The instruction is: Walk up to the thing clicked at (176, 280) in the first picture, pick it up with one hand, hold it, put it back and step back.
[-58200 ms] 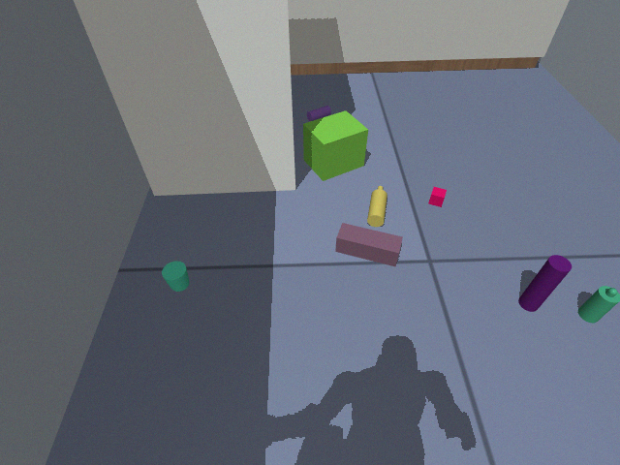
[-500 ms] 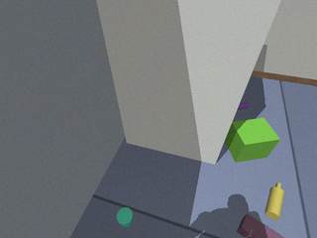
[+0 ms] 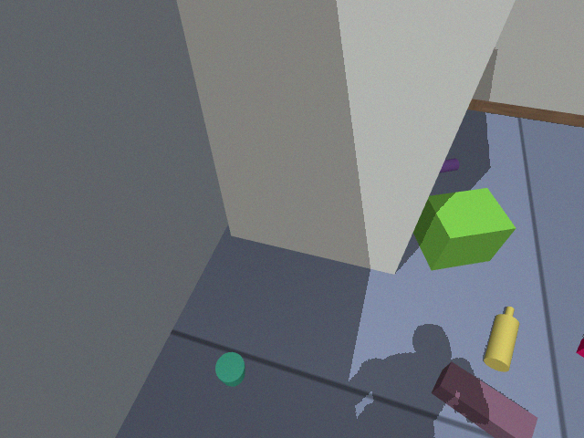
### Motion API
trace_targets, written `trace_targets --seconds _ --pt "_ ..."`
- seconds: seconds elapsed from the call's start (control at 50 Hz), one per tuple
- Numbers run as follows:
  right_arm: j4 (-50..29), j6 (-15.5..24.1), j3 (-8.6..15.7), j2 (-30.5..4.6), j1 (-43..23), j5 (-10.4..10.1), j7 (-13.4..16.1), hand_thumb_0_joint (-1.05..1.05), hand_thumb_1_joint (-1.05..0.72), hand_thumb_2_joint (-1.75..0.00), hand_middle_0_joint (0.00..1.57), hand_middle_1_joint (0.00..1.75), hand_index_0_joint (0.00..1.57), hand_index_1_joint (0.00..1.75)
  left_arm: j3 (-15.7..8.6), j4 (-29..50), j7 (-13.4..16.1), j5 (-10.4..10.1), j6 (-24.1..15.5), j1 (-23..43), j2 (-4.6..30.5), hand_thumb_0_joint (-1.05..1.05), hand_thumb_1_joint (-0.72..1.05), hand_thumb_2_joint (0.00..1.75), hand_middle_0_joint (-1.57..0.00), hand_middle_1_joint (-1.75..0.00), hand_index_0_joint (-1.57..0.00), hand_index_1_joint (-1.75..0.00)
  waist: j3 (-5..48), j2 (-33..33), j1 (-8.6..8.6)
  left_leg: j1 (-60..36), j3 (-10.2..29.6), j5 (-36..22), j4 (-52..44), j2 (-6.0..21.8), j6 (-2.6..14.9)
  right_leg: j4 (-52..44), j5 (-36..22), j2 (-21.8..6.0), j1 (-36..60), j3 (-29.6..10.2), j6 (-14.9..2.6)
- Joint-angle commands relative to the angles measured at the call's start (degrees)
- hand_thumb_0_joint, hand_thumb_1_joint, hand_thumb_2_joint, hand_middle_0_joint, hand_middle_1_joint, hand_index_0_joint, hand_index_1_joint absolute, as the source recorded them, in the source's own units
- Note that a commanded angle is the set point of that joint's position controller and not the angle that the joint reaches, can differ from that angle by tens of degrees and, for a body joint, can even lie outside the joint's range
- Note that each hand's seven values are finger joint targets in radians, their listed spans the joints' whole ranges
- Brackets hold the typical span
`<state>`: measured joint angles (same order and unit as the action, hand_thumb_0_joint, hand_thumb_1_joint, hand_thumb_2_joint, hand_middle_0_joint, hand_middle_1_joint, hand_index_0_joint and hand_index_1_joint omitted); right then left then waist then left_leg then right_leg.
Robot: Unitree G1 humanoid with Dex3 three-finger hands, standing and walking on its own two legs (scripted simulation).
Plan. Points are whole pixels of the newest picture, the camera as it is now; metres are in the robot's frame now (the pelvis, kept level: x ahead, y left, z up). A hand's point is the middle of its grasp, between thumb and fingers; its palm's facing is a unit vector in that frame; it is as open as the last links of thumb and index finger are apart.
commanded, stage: step back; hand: left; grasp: from above
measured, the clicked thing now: (231, 371) +0.42 +0.21 -0.73
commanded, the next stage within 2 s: none
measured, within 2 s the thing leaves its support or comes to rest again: neither
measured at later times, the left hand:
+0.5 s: hand out of the picture +0.05 +0.33 -0.17, palm faces -0.09 -0.93 -0.36, open 7.4 cm
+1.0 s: hand out of the picture -0.07 +0.33 -0.16, palm faces -0.05 -0.92 -0.39, open 7.4 cm
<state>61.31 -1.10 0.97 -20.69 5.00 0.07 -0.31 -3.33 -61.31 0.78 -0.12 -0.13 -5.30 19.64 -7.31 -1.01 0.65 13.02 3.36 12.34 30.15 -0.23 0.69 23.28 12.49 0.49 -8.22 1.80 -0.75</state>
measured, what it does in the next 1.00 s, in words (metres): walks backwards: right foot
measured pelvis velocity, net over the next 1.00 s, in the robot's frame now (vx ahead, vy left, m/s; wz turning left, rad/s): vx -0.21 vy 0.07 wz -0.03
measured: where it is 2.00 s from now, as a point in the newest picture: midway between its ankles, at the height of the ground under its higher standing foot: outside the picture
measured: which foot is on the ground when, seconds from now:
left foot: down 0.00-0.70, up 0.72-1.00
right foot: down 0.00-0.20, up 0.22-0.64, down 0.66-1.00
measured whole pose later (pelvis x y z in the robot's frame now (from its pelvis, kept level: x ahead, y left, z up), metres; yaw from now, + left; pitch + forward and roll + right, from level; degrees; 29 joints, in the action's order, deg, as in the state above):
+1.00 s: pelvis -0.21 +0.07 -0.02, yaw -2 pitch -1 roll +0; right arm 50.5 -1.8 2.8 -24.1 10.6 0.2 1.1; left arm -3.9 -43.9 0.7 2.0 2.6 -7.6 20.7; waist -9.8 0.5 0.1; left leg 15.2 4.2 26.8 43.1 -2.3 -0.8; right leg 34.8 11.3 -0.6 -22.3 0.1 -0.7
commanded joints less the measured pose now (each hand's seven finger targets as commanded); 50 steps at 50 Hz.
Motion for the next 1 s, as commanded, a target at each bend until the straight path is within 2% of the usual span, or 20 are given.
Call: trace_targets --seconds 0.0,0.04,0.1,0.14,0.16,0.18,0.22,0.32,0.48,0.58,0.64,0.66,0.68,0.7,0.72,0.76,0.8,0.84,0.92,0.98 --pt "-5.1 -0.8 3.6 -11.3 3.8 0.2 0.7 0.00 -0.90 -0.90 0.20 0.30 0.20 0.30 -4.4 8.2 1.3 1.3 -0.6 2.4 16.8 0.00 0.90 0.90 -0.20 -0.30 -0.20 -0.30 8.8 10.3 -0.27 3.7 1.1 17.8 22.6 -2.3 1.77 -3.0 -28.3 -22.0 -1.6 -17.4 -14.85" --pt "-5.9 -1.1 3.9 -11.6 6.2 -0.1 0.4 0.00 -0.90 -0.90 0.20 0.30 0.20 0.30 -4.3 10.6 1.3 1.5 -0.4 5.0 16.6 0.00 0.90 0.90 -0.20 -0.30 -0.20 -0.30 8.5 9.9 1.22 3.2 2.6 18.5 23.1 -0.9 2.42 -0.8 -27.0 -21.5 -4.9 -14.8 -14.03" --pt "-7.1 -0.6 4.3 -11.2 7.5 -0.1 0.2 0.00 -0.90 -0.90 0.20 0.30 0.20 0.30 -3.7 12.5 1.3 1.8 0.1 6.2 15.5 0.00 0.90 0.90 -0.20 -0.30 -0.20 -0.30 8.9 9.4 1.46 3.2 0.2 10.0 10.7 0.3 1.97 4.9 -24.1 -16.6 -3.0 -11.1 -9.16" --pt "-7.8 0.4 4.7 -11.9 7.0 0.8 0.5 0.00 -0.90 -0.90 0.20 0.30 0.20 0.30 -3.1 13.3 0.9 0.9 1.2 4.3 14.4 0.00 0.90 0.90 -0.20 -0.30 -0.20 -0.30 9.2 1.6 1.04 -0.4 1.0 -14.8 -5.8 2.3 1.77 14.4 -17.6 -9.0 -3.1 -5.5 -4.01" --pt "-8.4 0.7 5.6 -14.6 7.2 1.7 0.9 0.00 -0.90 -0.90 0.20 0.30 0.20 0.30 -2.9 14.4 0.8 0.2 1.6 4.7 12.1 0.00 0.90 0.90 -0.20 -0.30 -0.20 -0.30 9.3 -6.7 1.24 -3.2 10.6 -29.3 -7.9 8.6 3.43 22.9 -7.3 -1.6 -8.4 -2.7 -1.45" --pt "-8.4 0.9 6.2 -17.2 8.5 2.0 1.0 0.00 -0.90 -0.90 0.20 0.30 0.20 0.30 -2.7 14.6 1.1 0.0 2.2 4.6 10.3 0.00 0.90 0.90 -0.20 -0.30 -0.20 -0.30 8.5 -11.7 1.43 -9.9 18.9 -39.4 -8.7 14.2 6.66 30.0 20.8 5.9 -19.5 -5.5 -1.02" --pt "-10.2 1.1 6.2 -19.1 7.1 1.5 1.3 0.00 -0.90 -0.90 0.20 0.30 0.20 0.30 -2.5 14.0 1.7 0.4 3.0 0.1 10.8 0.00 0.90 0.90 -0.20 -0.30 -0.20 -0.30 10.9 -9.2 1.19 -7.5 20.4 -43.9 -6.5 18.6 9.72 39.7 26.1 5.8 -18.9 -12.1 -0.98" --pt "-13.2 1.0 5.2 -13.4 1.5 1.3 2.9 0.00 -0.90 -0.90 0.20 0.30 0.20 0.30 -3.1 13.0 1.6 0.2 3.2 -3.4 12.5 0.00 0.90 0.90 -0.20 -0.30 -0.20 -0.30 11.3 -6.4 -1.66 -12.8 8.7 -37.5 -3.2 11.1 5.36 44.8 13.5 5.1 -22.2 -13.2 -0.25" --pt "-14.3 0.7 6.2 -14.7 6.8 1.0 3.1 0.00 -0.90 -0.90 0.20 0.30 0.20 0.30 -3.8 16.0 1.0 1.1 2.4 -1.5 12.0 0.00 0.90 0.90 -0.20 -0.30 -0.20 -0.30 9.6 -4.3 2.85 -13.4 11.8 -32.3 -2.2 16.2 13.27 29.6 16.9 2.5 -18.2 -9.4 1.64" --pt "-16.0 0.6 5.9 -15.5 2.3 0.9 2.4 0.00 -0.90 -0.90 0.20 0.30 0.20 0.30 -4.3 14.8 0.1 1.6 2.0 -6.2 11.9 0.00 0.90 0.90 -0.20 -0.30 -0.20 -0.30 10.1 -4.8 0.68 -4.3 11.8 -16.1 -3.4 15.5 11.82 18.3 13.1 0.9 -9.2 -5.3 -0.06" --pt "-16.4 0.1 5.5 -15.0 -0.9 0.3 1.9 0.00 -0.90 -0.90 0.20 0.30 0.20 0.30 -4.7 12.8 -0.2 2.0 1.4 -12.0 11.8 0.00 0.90 0.90 -0.20 -0.30 -0.20 -0.30 10.8 -2.8 -2.72 5.2 8.4 -5.2 0.2 12.1 6.99 4.8 0.2 -0.7 1.4 -6.1 -2.85" --pt "-16.8 0.1 5.1 -13.5 -1.0 -0.2 1.8 0.00 -0.90 -0.90 0.20 0.30 0.20 0.30 -5.3 13.5 -0.1 2.5 1.1 -11.6 14.7 0.00 0.90 0.90 -0.20 -0.30 -0.20 -0.30 10.5 5.0 -2.55 10.2 5.0 0.4 6.8 7.0 3.94 2.0 -2.5 -6.8 1.8 -16.0 -5.95" --pt "-17.2 0.0 4.6 -11.5 -1.8 -0.3 1.8 0.00 -0.90 -0.90 0.20 0.30 0.20 0.30 -6.1 15.0 -0.4 1.9 1.2 -8.9 18.2 0.00 0.90 0.90 -0.20 -0.30 -0.20 -0.30 6.1 13.2 -2.82 14.6 0.0 13.7 16.1 -2.9 0.45 -4.6 0.2 -15.4 -4.3 -27.9 -12.60" --pt "-16.3 -0.4 5.3 -12.1 -0.4 0.0 2.1 0.00 -0.90 -0.90 0.20 0.30 0.20 0.30 -6.4 17.8 -0.3 2.6 1.1 -3.7 21.5 0.00 0.90 0.90 -0.20 -0.30 -0.20 -0.30 3.4 18.0 -3.00 9.8 0.8 23.4 31.2 -5.1 -0.88 -9.0 0.6 -24.2 -16.4 -36.2 -19.08" --pt "-15.2 -0.6 5.7 -13.5 2.1 0.1 2.0 0.00 -0.90 -0.90 0.20 0.30 0.20 0.30 -6.3 19.6 0.0 2.6 0.9 -0.1 19.6 0.00 0.90 0.90 -0.20 -0.30 -0.20 -0.30 1.0 14.1 -1.11 7.6 5.0 22.4 37.3 -4.1 -0.84 -9.1 -0.1 -23.7 -21.0 -35.0 -18.27" --pt "-13.4 -0.4 5.0 -12.9 4.9 -0.4 1.5 0.00 -0.90 -0.90 0.20 0.30 0.20 0.30 -5.2 20.5 0.4 2.1 0.4 1.4 15.5 0.00 0.90 0.90 -0.20 -0.30 -0.20 -0.30 1.8 7.9 0.31 10.0 6.3 16.8 39.1 -6.7 -0.47 -4.6 -10.6 -15.8 -15.2 -21.8 -13.94" --pt "-12.9 -0.1 4.4 -11.7 6.7 -0.3 1.9 0.00 -0.90 -0.90 0.20 0.30 0.20 0.30 -5.3 20.3 0.5 2.3 0.7 2.0 14.3 0.00 0.90 0.90 -0.20 -0.30 -0.20 -0.30 4.2 7.5 0.51 12.2 5.4 15.0 38.9 -7.6 -1.13 -1.8 -12.6 -11.6 -10.3 -15.7 -10.65" --pt "-14.2 0.4 3.8 -11.9 6.0 -0.5 2.1 0.00 -0.90 -0.90 0.20 0.30 0.20 0.30 -4.9 20.8 0.6 2.6 0.8 -2.6 13.9 0.00 0.90 0.90 -0.20 -0.30 -0.20 -0.30 7.2 6.8 -2.25 14.5 3.6 16.3 32.5 -6.7 -1.73 1.1 -16.8 -11.2 -1.1 -15.8 -11.11" --pt "-15.8 1.1 3.6 -11.0 5.6 0.1 2.3 0.00 -0.90 -0.90 0.20 0.30 0.20 0.30 -4.8 20.9 0.9 2.6 1.6 -5.9 13.7 0.00 0.90 0.90 -0.20 -0.30 -0.20 -0.30 12.4 10.9 -3.61 13.7 0.7 17.5 10.7 -1.3 -1.62 6.7 -25.6 -13.0 11.3 -15.4 -11.07" --pt "-13.5 1.5 4.5 -10.9 11.0 0.9 2.3 0.00 -0.90 -0.90 0.20 0.30 0.20 0.30 -4.5 21.7 0.2 1.3 3.1 -4.1 15.4 0.00 0.90 0.90 -0.20 -0.30 -0.20 -0.30 13.2 10.1 -0.61 1.3 -4.1 -0.4 -9.7 -2.0 -0.56 13.1 -22.2 -9.9 4.8 -11.8 -7.57"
